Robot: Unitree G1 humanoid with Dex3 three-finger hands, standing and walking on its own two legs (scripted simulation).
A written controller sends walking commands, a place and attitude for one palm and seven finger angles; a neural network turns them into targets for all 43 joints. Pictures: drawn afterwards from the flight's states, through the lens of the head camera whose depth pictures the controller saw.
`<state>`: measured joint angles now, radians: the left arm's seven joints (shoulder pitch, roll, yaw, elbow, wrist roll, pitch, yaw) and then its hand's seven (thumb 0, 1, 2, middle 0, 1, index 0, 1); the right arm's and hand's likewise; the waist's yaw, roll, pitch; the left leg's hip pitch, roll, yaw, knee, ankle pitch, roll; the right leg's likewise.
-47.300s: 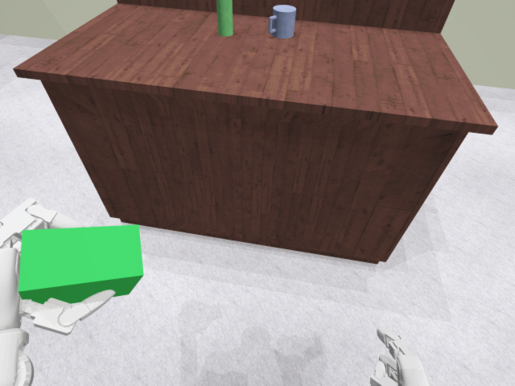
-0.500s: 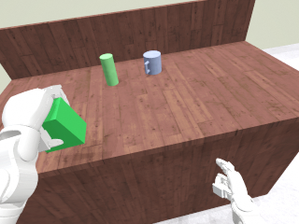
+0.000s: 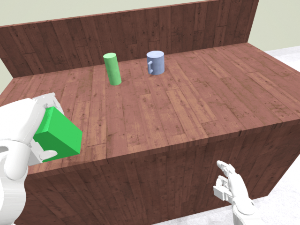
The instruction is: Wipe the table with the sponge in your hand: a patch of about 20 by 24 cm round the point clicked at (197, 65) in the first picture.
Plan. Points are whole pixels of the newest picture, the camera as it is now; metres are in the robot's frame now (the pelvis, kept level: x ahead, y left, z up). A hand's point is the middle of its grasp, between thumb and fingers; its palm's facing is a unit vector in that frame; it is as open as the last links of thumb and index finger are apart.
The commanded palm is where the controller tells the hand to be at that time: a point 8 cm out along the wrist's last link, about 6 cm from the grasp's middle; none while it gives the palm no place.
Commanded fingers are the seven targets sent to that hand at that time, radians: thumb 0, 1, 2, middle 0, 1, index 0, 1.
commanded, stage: bring the sponge back beside the body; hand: left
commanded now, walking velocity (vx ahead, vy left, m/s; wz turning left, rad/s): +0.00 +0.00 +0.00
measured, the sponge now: (52, 140) +0.20 +0.28 +0.18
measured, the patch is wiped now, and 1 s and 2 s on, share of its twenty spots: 1.00 1.00 1.00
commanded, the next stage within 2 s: step back with the hand held close in 0.36 s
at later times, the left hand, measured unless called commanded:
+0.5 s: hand (40, 130) +0.19 +0.28 +0.22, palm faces +0.32 -0.11 -0.94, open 10.2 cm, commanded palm +0.16 +0.28 +0.27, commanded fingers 0.00 0.10 1.30 -1.20 -1.60 -1.20 -1.60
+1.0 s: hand (57, 121) +0.20 +0.23 +0.25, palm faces +0.41 -0.75 -0.52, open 10.2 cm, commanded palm +0.13 +0.29 +0.27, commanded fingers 0.00 0.10 1.30 -1.20 -1.60 -1.20 -1.60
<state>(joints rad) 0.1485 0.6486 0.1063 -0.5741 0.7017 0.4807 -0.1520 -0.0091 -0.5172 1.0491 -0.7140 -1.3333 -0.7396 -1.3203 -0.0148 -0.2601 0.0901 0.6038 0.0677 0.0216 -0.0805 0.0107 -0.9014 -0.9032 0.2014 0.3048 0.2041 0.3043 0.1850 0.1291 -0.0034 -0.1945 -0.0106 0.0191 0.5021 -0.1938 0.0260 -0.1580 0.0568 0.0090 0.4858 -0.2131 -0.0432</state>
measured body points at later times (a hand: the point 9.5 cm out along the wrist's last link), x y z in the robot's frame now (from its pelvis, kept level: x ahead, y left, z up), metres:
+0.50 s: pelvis +0.00 +0.00 +0.00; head -0.04 -0.04 +0.45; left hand +0.17 +0.29 +0.27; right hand +0.28 -0.16 -0.04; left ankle +0.06 +0.10 -0.74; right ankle +0.04 -0.10 -0.74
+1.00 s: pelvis -0.03 +0.01 -0.01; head +0.01 +0.02 +0.44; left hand +0.17 +0.27 +0.27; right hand +0.08 -0.25 -0.11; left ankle +0.00 +0.11 -0.74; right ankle +0.04 -0.10 -0.74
